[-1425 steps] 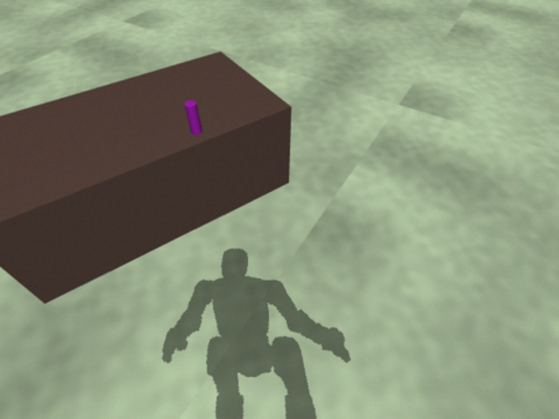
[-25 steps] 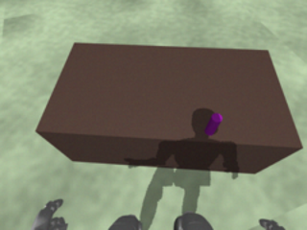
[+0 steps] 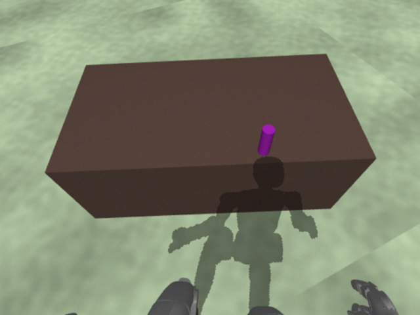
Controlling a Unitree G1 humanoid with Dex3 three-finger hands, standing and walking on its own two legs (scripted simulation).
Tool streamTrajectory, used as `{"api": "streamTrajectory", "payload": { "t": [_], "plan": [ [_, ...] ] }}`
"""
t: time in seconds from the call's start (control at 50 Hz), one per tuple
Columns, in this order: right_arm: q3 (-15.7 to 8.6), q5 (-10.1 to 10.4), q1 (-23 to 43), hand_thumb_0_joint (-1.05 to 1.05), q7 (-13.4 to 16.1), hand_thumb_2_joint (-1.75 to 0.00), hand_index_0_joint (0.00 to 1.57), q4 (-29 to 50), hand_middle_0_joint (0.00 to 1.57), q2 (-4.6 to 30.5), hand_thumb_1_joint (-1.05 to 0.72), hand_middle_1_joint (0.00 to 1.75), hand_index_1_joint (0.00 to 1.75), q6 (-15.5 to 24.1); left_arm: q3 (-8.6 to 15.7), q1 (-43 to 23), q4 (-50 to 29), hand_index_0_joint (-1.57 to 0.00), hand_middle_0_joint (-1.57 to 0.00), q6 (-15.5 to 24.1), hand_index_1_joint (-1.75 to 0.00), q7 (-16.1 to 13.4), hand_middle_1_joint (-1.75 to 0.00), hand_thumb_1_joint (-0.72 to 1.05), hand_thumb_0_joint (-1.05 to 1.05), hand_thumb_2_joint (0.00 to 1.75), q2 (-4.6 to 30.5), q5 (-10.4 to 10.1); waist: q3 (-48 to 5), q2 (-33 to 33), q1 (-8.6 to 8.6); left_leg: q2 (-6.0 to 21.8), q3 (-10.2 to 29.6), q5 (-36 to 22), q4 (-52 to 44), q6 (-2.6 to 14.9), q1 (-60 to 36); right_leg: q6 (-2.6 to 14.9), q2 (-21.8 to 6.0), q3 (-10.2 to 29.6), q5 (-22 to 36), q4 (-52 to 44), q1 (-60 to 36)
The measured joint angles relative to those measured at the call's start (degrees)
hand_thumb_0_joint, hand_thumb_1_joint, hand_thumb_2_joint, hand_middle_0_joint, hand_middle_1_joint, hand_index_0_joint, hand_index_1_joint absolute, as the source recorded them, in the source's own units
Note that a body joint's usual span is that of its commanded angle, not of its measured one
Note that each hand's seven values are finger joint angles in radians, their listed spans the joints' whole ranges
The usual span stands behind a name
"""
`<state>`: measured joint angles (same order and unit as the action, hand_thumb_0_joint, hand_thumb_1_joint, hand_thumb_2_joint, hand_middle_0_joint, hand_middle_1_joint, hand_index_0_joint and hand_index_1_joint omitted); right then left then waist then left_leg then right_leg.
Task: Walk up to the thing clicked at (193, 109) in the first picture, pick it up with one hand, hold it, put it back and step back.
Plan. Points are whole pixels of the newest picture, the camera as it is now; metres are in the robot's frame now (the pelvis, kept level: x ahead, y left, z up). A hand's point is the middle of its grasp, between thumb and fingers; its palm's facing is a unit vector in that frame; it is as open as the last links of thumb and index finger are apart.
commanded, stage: step back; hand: right
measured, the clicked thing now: (265, 140) +0.66 -0.16 -0.24
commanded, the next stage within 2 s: none
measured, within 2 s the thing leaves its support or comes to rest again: neither
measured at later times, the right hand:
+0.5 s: hand out of the picture -0.04 -0.25 -0.12, palm faces -0.07 +0.90 -0.42, open 7.3 cm
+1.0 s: hand out of the picture -0.23 -0.26 -0.16, palm faces -0.14 +0.90 -0.40, open 7.3 cm
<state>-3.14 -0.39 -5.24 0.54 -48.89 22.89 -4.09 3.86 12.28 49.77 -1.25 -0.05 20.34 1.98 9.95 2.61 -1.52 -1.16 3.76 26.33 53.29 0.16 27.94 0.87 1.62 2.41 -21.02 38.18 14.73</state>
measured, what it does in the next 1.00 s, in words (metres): walks backwards: left foot, then right foot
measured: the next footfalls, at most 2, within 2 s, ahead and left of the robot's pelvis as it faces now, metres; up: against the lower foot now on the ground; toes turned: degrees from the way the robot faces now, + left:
left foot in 0.26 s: -0.05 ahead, +0.13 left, +0.00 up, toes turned +2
right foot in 0.62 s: -0.19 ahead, -0.13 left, +0.00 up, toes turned +1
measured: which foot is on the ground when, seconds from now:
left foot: up 0.00-0.24, down 0.26-0.66, up 0.68-0.94, down 0.96-1.00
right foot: down 0.00-0.28, up 0.30-0.60, down 0.62-0.96, up 0.98-1.00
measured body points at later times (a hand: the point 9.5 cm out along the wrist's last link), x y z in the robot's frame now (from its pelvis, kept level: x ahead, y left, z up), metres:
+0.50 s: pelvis -0.15 +0.02 +0.01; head -0.09 +0.04 +0.45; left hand -0.05 +0.34 -0.12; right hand -0.03 -0.29 -0.10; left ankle -0.09 +0.13 -0.72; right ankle -0.18 -0.13 -0.65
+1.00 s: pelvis -0.32 +0.01 -0.01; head -0.26 +0.02 +0.44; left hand -0.22 +0.34 -0.12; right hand -0.22 -0.31 -0.13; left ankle -0.33 +0.12 -0.72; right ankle -0.24 -0.13 -0.71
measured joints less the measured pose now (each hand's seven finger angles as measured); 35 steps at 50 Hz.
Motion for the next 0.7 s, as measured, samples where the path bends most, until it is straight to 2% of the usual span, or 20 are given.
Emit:
{"api": "streamTrajectory", "payload": {
  "t": [0.06, 0.12, 0.16, 0.22, 0.26, 0.28, 0.3, 0.34, 0.38, 0.44, 0.48, 0.54, 0.58, 0.62, 0.64, 0.66, 0.7],
  "plan": [
    [0.0, 0.8, -2.0, 0.00, 0.3, -0.90, 0.20, -0.5, 0.20, 0.5, -0.91, 0.30, 0.30, 0.4, -0.2, 0.3, -0.5, -0.21, -0.21, -0.3, -0.30, -0.3, -0.31, 0.90, 0.01, 0.90, -0.7, -0.1, -0.8, -0.2, -0.04, -4.6, 3.8, 1.1, 11.4, -0.25, 1.3, -0.28, -1.3, 0.4, 2.5, -1.9, 0.9],
    [0.2, 0.7, -4.4, 0.00, 0.7, -0.90, 0.20, -0.9, 0.20, 1.0, -0.91, 0.30, 0.30, 0.7, -0.1, -1.0, -1.9, -0.21, -0.21, -0.5, -0.30, -0.8, -0.31, 0.90, 0.01, 0.90, -0.6, 0.0, -1.0, -0.2, 0.36, -5.1, 4.0, 2.1, 12.0, -1.07, -1.2, -0.52, -2.2, -0.3, 4.2, -2.7, 2.3],
    [0.3, 0.4, -5.5, 0.00, 0.8, -0.90, 0.20, -1.4, 0.20, 1.0, -0.91, 0.30, 0.30, 0.6, 0.0, -2.3, -3.3, -0.21, -0.21, -0.4, -0.30, -1.2, -0.31, 0.90, 0.01, 0.90, -0.4, 0.1, -0.6, -0.3, 0.60, -4.0, 3.0, 3.2, 7.2, -1.33, -4.0, -0.79, -2.8, -1.2, 5.0, -2.5, 3.4],
    [0.3, -0.2, -6.4, 0.00, 0.6, -0.90, 0.20, -1.8, 0.20, 0.8, -0.91, 0.30, 0.30, 0.8, 0.0, -4.4, -5.2, -0.21, -0.21, -0.2, -0.30, -1.5, -0.31, 0.90, 0.01, 0.90, 0.5, -0.2, 0.2, -1.1, 1.08, -1.6, 0.3, 2.3, -4.9, -0.74, -9.1, -1.46, -3.9, -2.4, 5.5, -0.6, 5.7],
    [0.1, -0.6, -6.6, 0.00, 0.3, -0.90, 0.20, -2.0, 0.20, 0.5, -0.91, 0.30, 0.30, 1.5, -0.2, -5.7, -5.9, -0.21, -0.21, -0.7, -0.30, -1.4, -0.31, 0.90, 0.01, 0.90, 1.4, -0.7, 0.7, -2.2, 1.56, -0.9, -1.3, -4.7, -14.3, 0.07, -12.4, -2.20, -4.9, -2.7, 5.2, 2.2, 7.7],
    [-0.1, -0.9, -6.2, 0.00, 0.2, -0.90, 0.20, -2.2, 0.20, -0.2, -0.91, 0.30, 0.30, 1.7, -0.2, -6.5, -5.8, -0.21, -0.21, -1.0, -0.30, -1.3, -0.31, 0.90, 0.01, 0.90, 2.0, -0.9, 1.5, -3.9, 1.22, -1.9, -2.3, -6.2, -14.6, 0.54, -12.6, -1.82, -5.7, -1.6, 5.2, 3.5, 8.5],
    [0.1, -1.2, -6.0, 0.01, -0.1, -0.90, 0.20, -2.2, 0.20, -0.6, -0.91, 0.30, 0.30, 1.7, 0.0, -6.9, -5.4, -0.21, -0.21, -1.4, -0.30, -1.4, -0.31, 0.90, 0.01, 0.90, 2.3, -1.2, 1.8, -4.6, 0.96, -1.9, -3.0, -6.2, -13.9, 0.94, -12.1, -1.24, -4.8, 0.0, 0.7, 5.9, 9.4],
    [0.4, -1.6, -5.6, 0.01, -0.8, -0.90, 0.21, -1.8, 0.20, -1.1, -0.91, 0.30, 0.30, 2.0, 0.3, -7.1, -4.0, -0.21, -0.21, -2.2, -0.30, -1.8, -0.30, 0.90, 0.01, 0.90, 2.3, -1.3, 1.4, -4.1, 1.72, -0.7, -2.5, -6.7, -13.5, 1.42, -11.1, -0.45, 0.0, 3.7, -8.3, 15.7, 11.6],
    [0.9, -1.7, -5.3, 0.01, -0.6, -0.90, 0.21, -1.6, 0.20, -1.9, -0.91, 0.30, 0.30, 2.2, 0.5, -6.7, -3.0, -0.21, -0.21, -2.6, -0.30, -1.8, -0.30, 0.90, 0.01, 0.90, 2.6, -1.7, 0.6, -4.3, 2.00, 0.3, -2.6, -8.6, -15.4, 1.37, -10.8, 0.02, 3.6, 6.0, -9.7, 25.5, 13.2],
    [1.0, -1.7, -4.5, 0.01, -0.2, -0.90, 0.21, -0.8, 0.21, -2.2, -0.90, 0.30, 0.30, 2.3, 0.8, -5.4, -2.5, -0.20, -0.20, -2.1, -0.30, -1.5, -0.30, 0.90, 0.01, 0.90, 2.8, -1.7, -0.2, -4.4, 1.49, 1.5, -3.2, -11.4, -17.9, 1.41, -10.0, -0.68, 5.1, 5.9, -8.5, 31.3, 12.6],
    [0.9, -1.6, -3.6, 0.00, -0.1, -0.90, 0.21, 0.1, 0.21, -2.1, -0.90, 0.30, 0.30, 2.4, 0.9, -4.4, -2.2, -0.20, -0.20, -1.9, -0.30, -1.2, -0.30, 0.90, 0.01, 0.90, 2.7, -1.5, -0.2, -4.2, 1.13, 2.3, -3.8, -12.9, -18.8, 1.45, -9.1, -1.60, 4.5, 5.3, -8.4, 29.3, 10.2],
    [0.8, -1.6, -2.0, 0.00, 0.0, -0.90, 0.21, 1.6, 0.21, -1.7, -0.90, 0.30, 0.30, 2.6, 0.7, -3.0, -1.5, -0.20, -0.20, -1.9, -0.30, -0.7, -0.30, 0.90, 0.01, 0.90, 2.5, -1.2, 0.0, -3.6, 0.71, 3.4, -4.7, -14.7, -18.8, 1.24, -7.2, -2.25, 2.5, 3.7, -8.5, 20.5, 5.6],
    [0.7, -1.6, -1.0, 0.00, 0.0, -0.90, 0.21, 2.4, 0.21, -1.0, -0.90, 0.30, 0.30, 2.4, 0.5, -2.2, -0.8, -0.20, -0.20, -1.6, -0.30, -0.4, -0.30, 0.90, 0.01, 0.90, 2.3, -1.0, 0.0, -3.0, 0.27, 4.2, -5.4, -15.5, -17.8, 0.65, -5.4, -1.87, 0.8, 2.0, -7.1, 11.6, 2.0],
    [0.7, -1.4, -0.2, 0.00, -0.2, -0.90, 0.21, 2.8, 0.21, -0.3, -0.90, 0.30, 0.30, 1.9, 0.4, -1.4, -0.1, -0.20, -0.20, -1.0, -0.30, -0.1, -0.30, 0.90, 0.01, 0.90, 2.2, -0.8, -0.4, -2.3, -0.19, 5.1, -5.9, -15.8, -15.8, -0.19, -3.0, -1.11, -0.3, 0.7, -3.1, 0.3, -2.4],
    [0.6, -1.2, 0.3, 0.00, -0.2, -0.90, 0.21, 2.6, 0.21, 0.4, -0.90, 0.30, 0.30, 1.6, 0.5, -1.4, 0.7, -0.20, -0.20, -0.8, -0.30, -0.2, -0.30, 0.90, 0.01, 0.90, 1.4, -0.6, 0.1, -0.4, -0.01, 6.2, -4.9, -15.9, -14.5, -0.40, -2.0, -0.95, 0.8, -0.3, -2.4, -1.2, -2.9],
    [0.3, -0.8, 0.5, 0.00, 0.0, -0.90, 0.21, 2.2, 0.20, 0.8, -0.90, 0.30, 0.30, 1.2, 0.5, -1.2, 1.0, -0.20, -0.20, -0.8, -0.30, 0.0, -0.30, 0.90, 0.01, 0.90, 0.7, -0.2, 0.3, 0.9, 0.45, 5.8, -2.8, -13.0, -13.0, -0.19, -1.1, -0.74, 1.4, -1.2, -1.8, -0.9, -2.5],
    [0.1, -0.5, -0.4, 0.00, 0.4, -0.90, 0.21, 1.1, 0.20, 0.4, -0.91, 0.30, 0.30, 0.5, 0.1, 0.1, 0.9, -0.21, -0.21, -0.8, -0.30, 0.4, -0.30, 0.90, 0.01, 0.90, 0.4, 0.1, -0.9, -0.1, -0.57, 1.3, 0.6, -2.7, -4.4, -0.43, 1.4, -0.14, 0.1, -0.5, -1.1, 0.6, -0.6]
  ]
}}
